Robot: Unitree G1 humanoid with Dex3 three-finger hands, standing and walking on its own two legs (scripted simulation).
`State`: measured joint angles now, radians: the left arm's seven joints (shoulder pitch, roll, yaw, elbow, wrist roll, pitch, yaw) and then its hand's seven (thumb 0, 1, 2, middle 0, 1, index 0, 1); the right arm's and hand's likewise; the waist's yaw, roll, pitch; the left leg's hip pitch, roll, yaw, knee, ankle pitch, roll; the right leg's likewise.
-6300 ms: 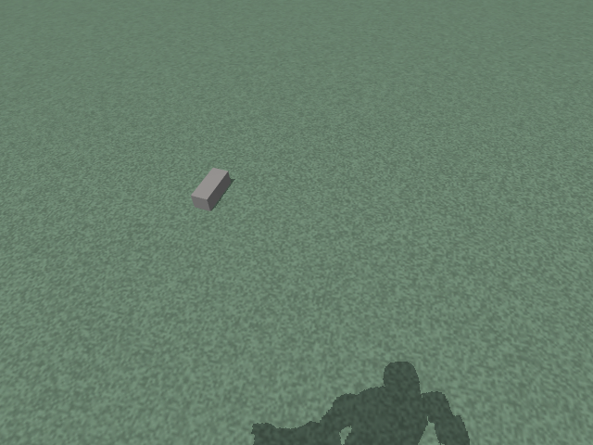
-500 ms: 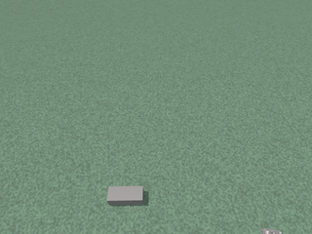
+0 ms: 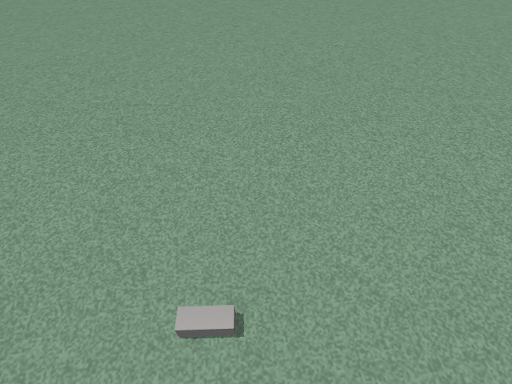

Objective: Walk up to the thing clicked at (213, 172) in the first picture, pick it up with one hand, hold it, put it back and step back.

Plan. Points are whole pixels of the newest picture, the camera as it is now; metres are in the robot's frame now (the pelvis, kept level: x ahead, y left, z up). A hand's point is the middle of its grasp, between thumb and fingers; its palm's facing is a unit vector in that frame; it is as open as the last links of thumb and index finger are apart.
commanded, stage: stand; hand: left
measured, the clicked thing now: (206, 320) +0.47 +0.22 -0.74
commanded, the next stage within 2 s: none
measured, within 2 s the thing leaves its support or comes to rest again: neither
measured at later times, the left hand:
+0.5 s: hand out of the picture +0.12 +0.25 -0.16, palm faces -0.01 -0.95 -0.32, open 7.4 cm
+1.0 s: hand out of the picture +0.11 +0.24 -0.16, palm faces +0.00 -0.94 -0.33, open 7.4 cm
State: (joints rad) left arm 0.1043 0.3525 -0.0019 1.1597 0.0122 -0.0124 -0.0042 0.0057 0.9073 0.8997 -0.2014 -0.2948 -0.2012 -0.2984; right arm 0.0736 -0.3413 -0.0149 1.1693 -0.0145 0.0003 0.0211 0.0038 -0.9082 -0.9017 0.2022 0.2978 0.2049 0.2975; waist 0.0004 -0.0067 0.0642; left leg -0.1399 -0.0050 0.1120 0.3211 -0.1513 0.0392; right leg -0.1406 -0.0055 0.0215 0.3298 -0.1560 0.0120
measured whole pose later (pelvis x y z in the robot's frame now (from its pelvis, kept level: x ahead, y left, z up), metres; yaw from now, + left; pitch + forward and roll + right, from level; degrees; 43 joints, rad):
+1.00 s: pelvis +0.04 -0.01 +0.00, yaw +1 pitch -2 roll +0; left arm 0.10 0.34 0.00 1.13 0.01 -0.01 0.00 0.01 0.91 0.90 -0.20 -0.29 -0.20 -0.30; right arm 0.07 -0.33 0.00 1.16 -0.01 -0.01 0.01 0.00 -0.91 -0.90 0.20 0.30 0.21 0.30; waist 0.00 -0.01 0.04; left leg -0.07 -0.01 0.09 0.28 -0.18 0.03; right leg -0.06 -0.01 0.00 0.28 -0.19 0.00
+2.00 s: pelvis +0.03 -0.02 +0.00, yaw +2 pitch -2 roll +0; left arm 0.12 0.35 -0.01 1.13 0.01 -0.02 0.00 0.01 0.91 0.90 -0.20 -0.29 -0.20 -0.30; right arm 0.11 -0.35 0.00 1.16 -0.02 -0.01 0.01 0.00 -0.91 -0.90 0.20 0.30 0.20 0.30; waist 0.00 0.00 0.04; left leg -0.08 0.01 0.08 0.28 -0.17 0.01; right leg -0.07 0.01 -0.01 0.28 -0.18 -0.01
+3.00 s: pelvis +0.04 -0.02 +0.00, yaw +1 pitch -2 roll +0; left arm 0.12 0.35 -0.01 1.13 0.01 -0.02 0.00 0.01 0.91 0.90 -0.20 -0.29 -0.20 -0.30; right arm 0.11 -0.35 0.01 1.14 -0.01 -0.01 0.00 0.00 -0.91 -0.90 0.20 0.30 0.20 0.30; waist 0.00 0.00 0.04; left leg -0.07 0.01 0.08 0.28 -0.18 0.01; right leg -0.05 0.01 -0.01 0.28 -0.19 -0.02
